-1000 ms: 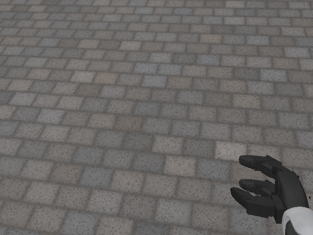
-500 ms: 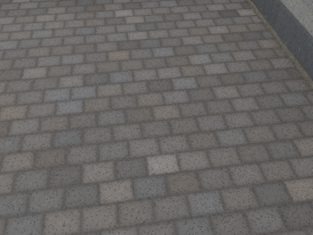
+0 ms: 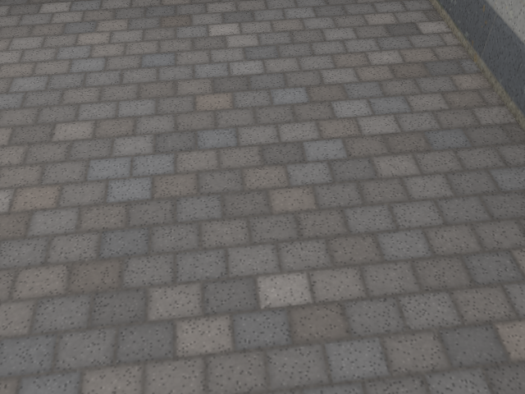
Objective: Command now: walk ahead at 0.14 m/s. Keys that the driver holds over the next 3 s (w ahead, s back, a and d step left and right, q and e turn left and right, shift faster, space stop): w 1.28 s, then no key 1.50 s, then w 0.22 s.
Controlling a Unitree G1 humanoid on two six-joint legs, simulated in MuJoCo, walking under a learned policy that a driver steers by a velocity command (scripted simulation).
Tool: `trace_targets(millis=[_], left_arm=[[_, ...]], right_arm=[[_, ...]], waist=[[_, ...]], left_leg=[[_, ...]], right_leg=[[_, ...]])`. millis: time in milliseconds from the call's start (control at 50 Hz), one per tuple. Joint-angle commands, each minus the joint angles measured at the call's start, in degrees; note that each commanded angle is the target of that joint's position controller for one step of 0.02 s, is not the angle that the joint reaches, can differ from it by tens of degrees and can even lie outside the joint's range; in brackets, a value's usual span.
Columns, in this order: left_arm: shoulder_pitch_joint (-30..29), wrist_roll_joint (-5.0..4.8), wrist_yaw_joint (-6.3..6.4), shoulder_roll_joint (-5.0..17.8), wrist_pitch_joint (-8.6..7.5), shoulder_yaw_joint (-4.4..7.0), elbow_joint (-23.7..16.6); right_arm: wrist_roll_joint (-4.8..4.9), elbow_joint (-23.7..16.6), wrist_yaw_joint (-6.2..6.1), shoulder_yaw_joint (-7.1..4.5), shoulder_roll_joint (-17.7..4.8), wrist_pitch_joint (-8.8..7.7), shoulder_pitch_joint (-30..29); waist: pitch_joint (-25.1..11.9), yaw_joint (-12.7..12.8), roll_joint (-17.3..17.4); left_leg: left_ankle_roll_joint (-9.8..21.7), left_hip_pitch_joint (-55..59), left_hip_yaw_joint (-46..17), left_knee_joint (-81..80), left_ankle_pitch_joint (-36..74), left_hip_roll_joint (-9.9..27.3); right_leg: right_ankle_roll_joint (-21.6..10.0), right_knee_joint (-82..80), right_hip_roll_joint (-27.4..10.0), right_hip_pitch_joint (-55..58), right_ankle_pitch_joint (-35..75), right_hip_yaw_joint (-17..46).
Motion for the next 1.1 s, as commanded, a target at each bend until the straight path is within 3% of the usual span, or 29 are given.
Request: trace_targets(millis=[20, 60, 100, 160, 200, 220, 240, 260, 280, 320, 360, 420, 540, 600, 640, 680, 700, 720, 740, 760, 780, 800, 820, 840, 880, 920, 980, 1040, 1100], left_arm=[[4.67, -1.28, 0.56, 8.72, -0.66, 2.54, -1.07], [9.89, -1.55, 0.88, 12.31, -2.22, 3.34, 0.53], [9.08, -0.75, 1.42, 12.15, -4.23, 3.27, 0.20], [4.11, -1.45, 1.46, 11.31, -4.43, 3.28, -0.62], [-0.32, -1.01, 0.82, 9.63, -3.82, 2.87, -1.68], [-3.81, -0.63, 0.51, 7.44, -4.27, 1.90, -3.17], [-3.47, -1.82, 0.29, 2.92, -5.18, 0.87, -5.63], [0.86, -3.12, 0.93, 7.38, -6.56, 2.09, -4.57], [0.32, -4.04, 1.28, 9.14, -7.32, 2.41, -4.95], [0.91, -1.82, 1.78, 9.20, -7.16, 2.43, -4.45], [1.18, -1.08, 1.11, 8.95, -5.73, 2.71, -4.30], [-2.14, -0.35, 0.40, 6.52, -4.43, 1.84, -5.90], [-16.79, -1.01, -1.39, 5.27, -4.63, 0.56, -10.73], [-22.16, -1.20, -2.45, 5.50, -5.52, 0.07, -12.95], [-24.94, -1.31, -3.53, 4.88, -6.45, -0.39, -14.71], [-20.94, -1.12, -3.95, 6.38, -7.05, 0.21, -14.39], [-12.88, -0.99, -3.82, 8.55, -7.17, 1.20, -12.29], [0.48, -1.14, -3.35, 11.39, -7.03, 2.46, -8.52], [13.80, 0.29, -2.29, 17.01, -6.52, 3.79, -5.00], [14.18, 0.31, -2.54, 16.85, -6.48, 3.42, -3.76], [10.27, 0.39, -1.88, 12.23, -5.81, 2.47, -4.01], [3.33, 0.19, -1.72, 10.01, -6.22, 1.72, -5.00], [-1.19, 0.22, -2.35, 8.98, -6.98, 1.25, -5.14], [-2.74, 0.46, -2.65, 7.89, -7.53, 0.81, -4.69], [-2.12, 0.46, -2.95, 6.57, -7.73, 0.24, -3.38], [-0.29, 0.36, -2.48, 8.40, -7.83, 0.48, -1.81], [3.28, 0.25, -1.19, 10.76, -7.63, 0.91, -0.22], [6.36, -0.37, -0.81, 12.62, -7.73, 1.29, 0.80], [9.80, -1.26, -0.87, 14.09, -7.59, 1.79, 2.49]], right_arm=[[0.89, -1.74, -0.42, -1.15, -4.18, -0.87, 0.23], [1.88, -4.38, -0.57, -1.08, -3.66, -2.77, -5.73], [2.34, -5.41, 0.04, -1.37, -4.28, -4.86, -8.25], [2.14, -3.20, 1.72, -1.97, -4.66, -6.67, -3.51], [0.81, 4.08, 2.42, -2.99, -3.72, -5.99, 11.89], [0.62, 6.31, 2.62, -3.94, -5.56, -5.69, 21.29], [-0.63, 6.10, 2.77, -4.96, -12.97, -6.50, 25.79], [-1.09, 3.55, 3.17, -3.62, -10.23, -7.25, 19.84], [-0.05, 1.94, 3.07, -2.63, -8.80, -7.99, 13.25], [0.47, 0.29, 3.34, -1.68, -7.56, -7.98, 6.18], [-0.84, 1.94, 3.05, -0.41, -4.49, -7.35, 7.64], [-0.19, 4.59, 1.85, -0.11, -5.33, -6.77, 13.05], [0.10, 7.16, -0.42, 0.48, -5.98, -6.21, 17.13], [1.18, 7.94, -0.14, 0.02, -6.75, -5.22, 18.85], [0.45, 8.84, 0.09, 0.00, -6.06, -4.56, 20.23], [0.03, 8.41, 0.26, -0.44, -7.40, -4.32, 18.82], [0.09, 7.75, 0.37, -0.65, -8.36, -4.24, 16.96], [0.15, 6.30, 0.84, -0.66, -9.15, -4.74, 12.16], [-0.84, 4.21, 1.48, -0.22, -7.83, -5.82, 10.53], [0.66, 5.75, 2.87, 1.39, -1.39, -7.03, 20.26], [1.73, 5.47, 3.31, -0.65, -8.28, -8.40, 15.41], [2.65, 2.19, 2.96, -1.02, -9.30, -8.65, 7.26], [2.04, 1.05, 2.11, -0.83, -6.98, -8.34, 4.04], [0.77, 0.76, 1.23, -1.49, -7.23, -7.67, 3.65], [0.86, 0.32, 0.95, -1.20, -3.55, -6.48, 6.92], [0.84, -1.21, 0.70, -1.44, -4.14, -5.77, 5.03], [-0.34, -4.73, 0.75, -1.21, -4.78, -5.86, -3.92], [-0.11, -6.66, 1.65, -0.21, -3.42, -6.34, -11.35], [0.54, -8.28, 2.61, -0.03, -4.83, -6.21, -15.87]], waist=[[2.25, 2.34, -6.49], [8.86, 4.42, -10.72], [10.66, 4.53, -13.60], [4.37, 0.04, -9.89], [-0.80, -6.62, -7.69], [-1.99, -11.89, -1.18], [-3.22, -10.75, 19.36], [-0.26, -7.48, 15.37], [6.35, -4.48, 9.81], [6.29, -1.12, 0.46], [2.87, -0.13, 3.69], [2.01, -0.96, 3.62], [4.10, -4.11, 4.84], [6.90, -5.62, 2.99], [6.60, -5.24, 4.27], [2.52, -1.43, 7.29], [-1.89, 3.31, 8.53], [-8.12, 10.63, 7.87], [-19.69, 13.33, -0.88], [-29.26, 7.70, -15.72], [-19.85, 8.94, -8.85], [-9.13, 7.05, -6.18], [-3.45, 3.70, 0.74], [-2.41, 1.67, 1.61], [-2.11, -1.22, -1.72], [0.41, -1.77, -3.70], [2.74, 0.20, -3.40], [3.12, 2.77, -3.51], [3.27, 4.32, -4.14]], left_leg=[[2.19, -10.64, 3.80, 4.21, -7.36, -3.66], [3.71, -20.62, 2.52, 11.59, -7.39, -3.25], [6.01, -28.41, -2.23, 15.29, -12.72, -0.27], [7.71, -15.44, -0.60, 5.27, -2.53, 0.27], [5.32, 11.52, 6.71, 4.20, 8.83, -6.21], [6.77, 20.01, -0.33, 0.49, 4.06, -3.17], [15.82, 22.93, -36.15, -17.37, -6.79, 15.07], [19.85, 21.07, -50.81, -24.63, -15.24, 20.78], [18.63, 17.06, -45.11, -23.64, -13.98, 20.94], [13.26, 10.65, -28.50, -21.75, 3.29, 15.61], [9.23, 7.28, -16.25, -21.30, 20.01, 10.24], [8.46, 8.70, -9.26, -21.15, 38.66, 8.49], [6.08, 9.12, -4.64, -23.68, 38.26, 7.00], [7.17, 14.98, -6.10, -22.59, 39.59, 9.73], [7.96, 18.10, -5.11, -19.51, 47.15, 10.63], [8.73, 18.18, -4.48, -11.95, 67.64, 10.79], [8.89, 16.26, -4.29, -4.21, 75.72, 10.56], [7.83, 6.05, -3.65, 8.47, 72.30, 8.90], [6.76, -8.94, -1.82, 27.46, 40.57, 2.36], [4.42, -24.85, -8.32, 45.92, -9.22, -6.31], [5.45, -30.40, -11.53, 48.32, -7.35, -2.43], [5.45, -31.42, -8.76, 46.22, -2.06, 0.26], [5.09, -29.44, -6.46, 41.88, 2.10, 2.69], [4.64, -25.67, -5.91, 38.87, 4.78, 4.15], [4.18, -21.54, -5.74, 36.08, 6.96, 5.54], [3.00, -24.33, -4.46, 31.93, 9.17, 6.92], [1.52, -27.46, -2.91, 19.11, 19.26, 7.08], [1.66, -21.62, -0.39, 3.76, 29.34, 3.76], [2.13, -21.12, -1.13, -1.95, 30.14, 2.83]], right_leg=[[-8.22, -11.35, -8.32, 2.19, -17.50, 13.44], [-14.01, -19.81, -16.95, 1.23, -28.70, 29.25], [-16.52, -21.03, -21.42, 4.04, -21.06, 35.08], [-10.94, -16.73, -17.13, 0.49, -9.99, 22.74], [-6.59, -8.53, -8.66, -16.28, -5.85, 8.52], [-4.06, 7.11, -4.51, -23.84, 2.87, 3.45], [-0.63, 33.03, 3.84, -35.40, -9.32, -1.05], [-1.89, 40.97, 2.14, -41.13, -11.57, 7.80], [-3.25, 44.12, -1.51, -46.33, -5.54, 8.15], [-3.72, 38.51, -7.09, -40.90, 7.72, 5.69], [-2.50, 32.04, -8.29, -33.07, 14.30, 2.59], [-0.30, 26.39, -6.87, -33.10, 18.42, -0.72], [0.57, 4.97, -4.06, -27.76, 26.85, -3.67], [-0.09, 0.36, -3.29, -31.08, 24.42, -4.39], [-2.54, -2.35, -1.87, -29.20, 19.83, -5.83], [-5.35, -2.15, 1.50, -18.34, 14.85, -8.08], [-7.10, -2.73, 2.79, -7.47, 14.69, -8.14], [-10.17, -4.99, -0.12, 12.03, 21.03, -3.92], [-14.16, -3.33, -13.83, 33.90, 23.53, 13.30], [-25.36, -11.49, -27.72, 47.05, 15.61, 42.77], [-22.24, -15.31, -24.25, 38.29, 9.30, 38.48], [-19.12, -18.02, -21.49, 26.43, 11.72, 27.81], [-16.96, -20.71, -18.62, 15.88, 17.81, 21.23], [-14.84, -22.13, -16.23, 9.57, 21.59, 16.44], [-14.12, -24.99, -14.47, 3.26, 21.49, 12.12], [-14.31, -27.01, -13.79, -0.08, 21.65, 8.72], [-13.35, -27.85, -12.15, -1.09, 23.83, 5.35], [-11.29, -27.22, -9.78, -1.78, 23.01, 1.91], [-10.90, -25.61, -12.55, 4.33, 19.31, 3.34]])
Next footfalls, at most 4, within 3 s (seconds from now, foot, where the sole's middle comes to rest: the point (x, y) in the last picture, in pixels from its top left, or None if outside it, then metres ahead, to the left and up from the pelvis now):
0.22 left None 0.08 0.14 -0.76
0.72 right None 0.46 -0.03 -0.76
1.22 left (197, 314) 0.75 0.22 -0.76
1.68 right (272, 276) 0.87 0.01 -0.76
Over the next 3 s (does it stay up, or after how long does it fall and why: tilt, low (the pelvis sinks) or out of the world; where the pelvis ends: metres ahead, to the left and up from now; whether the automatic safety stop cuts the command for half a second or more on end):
stays up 0.80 0.10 0.01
